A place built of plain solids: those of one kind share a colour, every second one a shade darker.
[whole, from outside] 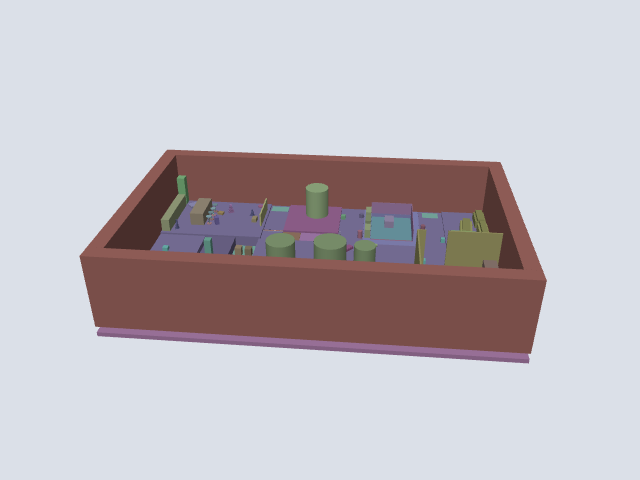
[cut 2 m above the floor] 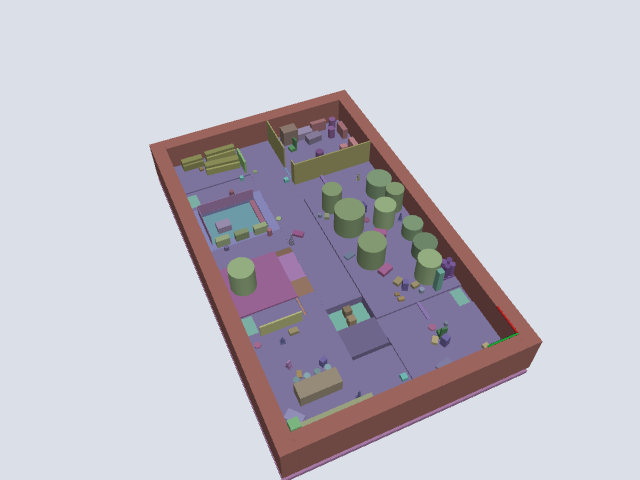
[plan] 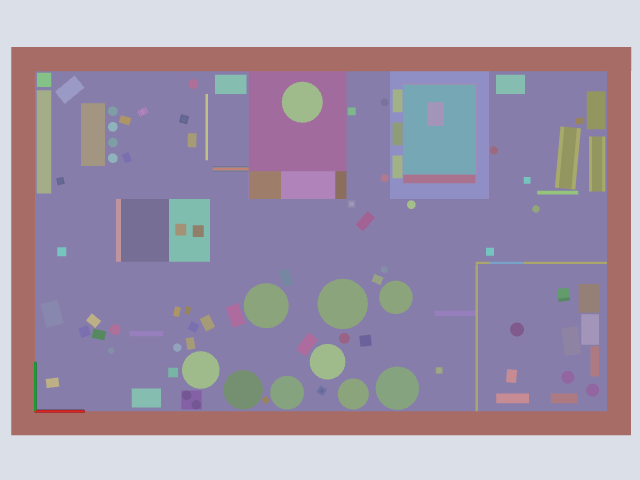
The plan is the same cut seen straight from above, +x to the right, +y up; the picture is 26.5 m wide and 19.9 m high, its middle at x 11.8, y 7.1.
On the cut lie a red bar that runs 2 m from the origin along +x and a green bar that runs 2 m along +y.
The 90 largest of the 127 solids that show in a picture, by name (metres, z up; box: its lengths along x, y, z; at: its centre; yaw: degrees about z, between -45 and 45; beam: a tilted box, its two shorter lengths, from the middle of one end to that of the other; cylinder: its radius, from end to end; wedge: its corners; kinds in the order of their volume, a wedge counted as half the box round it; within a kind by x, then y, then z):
{
 "wall_1": {"box": [1.0, 14.1, 5.0], "at": [-0.5, 7.05, 1.5]},
 "wall_2": {"box": [25.7, 1.0, 5.0], "at": [11.85, -0.5, 1.5]},
 "wall_3": {"box": [25.7, 1.0, 5.0], "at": [11.85, 14.6, 1.5]},
 "wall_4": {"box": [1.0, 14.1, 5.0], "at": [24.2, 7.05, 1.5]},
 "floor_1": {"box": [3.34, 2.6, 1.0], "at": [1.67, 7.5, -0.5]},
 "floor_2": {"box": [3.9, 6.2, 1.1], "at": [1.95, 3.1, -0.45]},
 "floor_3": {"box": [7.35, 5.3, 1.12], "at": [3.67, 11.45, -0.44]},
 "floor_4": {"box": [1.99, 2.6, 1.0], "at": [4.54, 7.5, -0.5]},
 "floor_5": {"box": [1.4, 6.2, 1.0], "at": [4.6, 3.1, -0.5]},
 "floor_6": {"box": [1.5, 5.3, 1.0], "at": [8.1, 11.45, -0.5]},
 "floor_7": {"box": [11.25, 6.2, 1.15], "at": [10.93, 3.1, -0.42]},
 "floor_8": {"box": [1.8, 5.3, 1.0], "at": [13.8, 11.45, -0.5]},
 "floor_9": {"box": [16.46, 2.6, 1.0], "at": [15.47, 7.5, -0.5]},
 "floor_10": {"box": [1.7, 6.2, 1.0], "at": [17.4, 3.1, -0.5]},
 "floor_11": {"box": [1.8, 5.3, 1.0], "at": [19.7, 11.45, -0.5]},
 "floor_12": {"box": [5.45, 6.2, 1.0], "at": [20.98, 3.1, -0.5]},
 "floor_13": {"box": [3.1, 5.3, 1.1], "at": [22.15, 11.45, -0.45]},
 "floor_base_1": {"box": [25.7, 16.1, 0.3], "at": [11.85, 7.05, -1.57]},
 "vat_1": {"cylinder": 0.78, "from": [6.86, 1.71, 0.15], "to": [6.86, 1.71, 2.24]},
 "vat_2": {"cylinder": 0.94, "from": [9.57, 4.38, 0.15], "to": [9.57, 4.38, 2.54]},
 "vat_3": {"cylinder": 0.85, "from": [11.07, 12.81, 0.13], "to": [11.07, 12.81, 2.32]},
 "vat_4": {"cylinder": 0.74, "from": [12.11, 2.05, 0.15], "to": [12.11, 2.05, 2.14]},
 "vat_5": {"cylinder": 1.04, "from": [12.74, 4.45, 0.15], "to": [12.74, 4.45, 2.59]},
 "vat_6": {"cylinder": 0.65, "from": [13.18, 0.71, 0.15], "to": [13.18, 0.71, 2.07]},
 "vat_7": {"cylinder": 0.69, "from": [14.95, 4.72, 0.15], "to": [14.95, 4.72, 2.26]},
 "floor_deck_1": {"box": [4.05, 4.15, 1.13], "at": [10.88, 12.03, -0.43]},
 "floor_rim_1": {"box": [0.55, 4.1, 1.0], "at": [14.97, 11.5, -0.5]},
 "floor_rim_2": {"box": [4.1, 0.65, 1.0], "at": [16.75, 9.12, -0.5]},
 "floor_rim_3": {"box": [4.1, 0.55, 1.0], "at": [16.75, 13.82, -0.5]},
 "floor_rim_4": {"box": [0.55, 4.1, 1.0], "at": [18.52, 11.5, -0.5]},
 "floor_pit_1": {"box": [3.0, 3.74, 0.71], "at": [16.75, 11.68, -0.65]},
 "tank_low_1": {"cylinder": 0.82, "from": [8.62, 0.89, 0.15], "to": [8.62, 0.89, 1.31]},
 "tank_low_2": {"cylinder": 0.7, "from": [10.44, 0.77, 0.15], "to": [10.44, 0.77, 1.26]},
 "tank_low_3": {"cylinder": 0.9, "from": [15.01, 0.95, 0.15], "to": [15.01, 0.95, 1.49]},
 "cask_row_1": {"box": [0.85, 2.55, 0.54], "at": [22.08, 10.5, 0.37], "yaw": -5.2},
 "cask_row_2": {"box": [0.53, 2.55, 0.21], "at": [22.08, 10.5, 0.74], "yaw": -5.2},
 "cask_row_3": {"box": [0.77, 1.57, 0.52], "at": [23.25, 12.48, 0.36]},
 "cask_row_4": {"box": [0.48, 1.57, 0.2], "at": [23.25, 12.48, 0.72]},
 "cask_row_5": {"box": [0.68, 2.28, 0.59], "at": [23.29, 10.25, 0.4]},
 "cask_row_6": {"box": [0.42, 2.28, 0.23], "at": [23.29, 10.25, 0.81]},
 "floor_bed_1": {"box": [1.7, 2.6, 0.75], "at": [6.39, 7.5, -1.02]},
 "part_1": {"box": [0.1, 6.1, 2.85], "at": [18.3, 3.05, 1.38]},
 "part_2": {"box": [0.59, 0.1, 2.85], "at": [18.55, 6.15, 1.38]},
 "part_3": {"box": [3.46, 0.1, 2.85], "at": [21.97, 6.15, 1.38]},
 "floor_before_steps_1": {"box": [2.25, 1.15, 1.0], "at": [11.3, 9.38, -0.5]},
 "island_1": {"box": [1.0, 2.6, 0.94], "at": [2.39, 11.47, 0.59]},
 "counter_1": {"box": [0.6, 4.28, 0.92], "at": [0.36, 11.17, 0.58]},
 "floor_fore_1": {"box": [1.33, 1.15, 1.0], "at": [9.52, 9.38, -0.5]},
 "floor_fore_2": {"box": [0.47, 1.15, 1.0], "at": [12.66, 9.38, -0.5]},
 "crate_stack_1": {"box": [0.42, 0.54, 0.93], "at": [19.74, 1.46, 0.47], "yaw": -5.1},
 "crate_stack_2": {"box": [1.36, 0.41, 0.86], "at": [19.79, 0.54, 0.43]},
 "crate_stack_3": {"box": [1.12, 0.41, 0.91], "at": [21.93, 0.54, 0.46]},
 "crate_stack_4": {"box": [0.36, 1.25, 0.9], "at": [23.19, 2.07, 0.45]},
 "sack_pile_1": {"box": [0.7, 0.99, 0.54], "at": [16.58, 12.31, -0.02]},
 "sack_pile_2": {"box": [0.67, 1.16, 0.55], "at": [22.22, 2.91, 0.28], "yaw": 7.3},
 "sack_pile_3": {"box": [0.74, 1.27, 0.61], "at": [23.0, 3.39, 0.3]},
 "pallet_load_1": {"box": [0.85, 1.19, 1.29], "at": [22.95, 4.68, 0.65]},
 "step_down_1": {"box": [3.0, 0.36, 0.85], "at": [16.75, 9.63, -0.57]},
 "tall_1": {"box": [0.6, 0.6, 2.2], "at": [0.36, 13.74, 1.22]},
 "edgeW_1": {"box": [0.41, 0.95, 0.65], "at": [15.02, 10.13, 0.33]},
 "edgeW_2": {"box": [0.41, 0.95, 0.65], "at": [15.02, 11.5, 0.33]},
 "edgeW_3": {"box": [0.41, 0.95, 0.65], "at": [15.02, 12.87, 0.33]},
 "keg_stack_1": {"cylinder": 0.2, "from": [6.27, 0.27, 0.29], "to": [6.27, 0.27, 1.34]},
 "keg_stack_2": {"cylinder": 0.2, "from": [6.27, 0.66, 0.29], "to": [6.27, 0.66, 1.34]},
 "keg_stack_3": {"box": [0.85, 0.79, 0.19], "at": [6.47, 0.47, 0.2]},
 "keg_stack_4": {"cylinder": 0.2, "from": [6.67, 0.27, 0.29], "to": [6.67, 0.27, 1.34]},
 "keg_stack_5": {"cylinder": 0.2, "from": [6.67, 0.66, 0.29], "to": [6.67, 0.66, 1.34]},
 "barrel_1": {"cylinder": 0.29, "from": [19.97, 3.39, 0.0], "to": [19.97, 3.39, 0.88]},
 "barrel_2": {"cylinder": 0.27, "from": [22.07, 1.41, 0.0], "to": [22.07, 1.41, 0.86]},
 "barrel_3": {"cylinder": 0.27, "from": [23.1, 0.87, 0.0], "to": [23.1, 0.87, 0.83]},
 "column_asb_1": {"box": [0.4, 0.4, 3.85], "at": [5.71, 1.61, 2.08]},
 "bin_1": {"box": [0.42, 0.43, 0.75], "at": [2.05, 3.3, 0.47], "yaw": 18.8},
 "bin_2": {"box": [0.3, 0.4, 0.58], "at": [3.79, 10.51, 0.41], "yaw": 22.6},
 "bin_3": {"box": [0.37, 0.37, 0.77], "at": [6.55, 3.49, 0.54], "yaw": -27.1},
 "bin_4": {"box": [0.48, 0.46, 0.73], "at": [13.69, 2.92, 0.52], "yaw": 6.8},
 "step_stone_1": {"box": [0.46, 0.49, 0.7], "at": [6.03, 7.53, -0.35]},
 "step_stone_2": {"box": [0.46, 0.49, 0.7], "at": [6.75, 7.47, -0.35]},
 "screenE_1": {"box": [0.11, 2.75, 0.96], "at": [7.11, 11.78, 0.6]},
 "screenS_1": {"box": [1.7, 0.15, 1.13], "at": [21.66, 9.06, 0.67]},
 "sack_1": {"box": [0.55, 0.89, 0.31], "at": [8.3, 3.97, 0.3], "yaw": 19.8},
 "sack_2": {"box": [0.49, 0.88, 0.31], "at": [11.26, 2.77, 0.3], "yaw": -36.2},
 "floor_gap_1": {"box": [0.21, 2.6, 0.5], "at": [3.44, 7.5, -1.15]},
 "rail_1": {"box": [3.08, 0.04, 0.93], "at": [16.75, 13.57, 0.47]},
 "rail_2": {"box": [0.04, 4.1, 0.93], "at": [18.27, 11.5, 0.47]},
 "pallet_1": {"box": [0.73, 1.01, 0.18], "at": [0.69, 4.04, 0.14], "yaw": 15.4},
 "pallet_2": {"box": [1.06, 0.65, 0.19], "at": [1.42, 13.33, 0.17], "yaw": 39.6},
 "inway_sack_1": {"box": [0.42, 0.76, 0.24], "at": [13.68, 7.88, 0.07], "yaw": -41.7},
 "step_hump_1": {"box": [1.7, 0.22, 0.2], "at": [17.4, 4.06, 0.05]},
 "hand_truck_1": {"box": [0.48, 0.54, 0.27], "at": [21.89, 4.83, 0.14], "yaw": 7.7},
 "crate_1": {"box": [0.43, 0.58, 0.27], "at": [7.13, 3.66, 0.28], "yaw": 27.2}
}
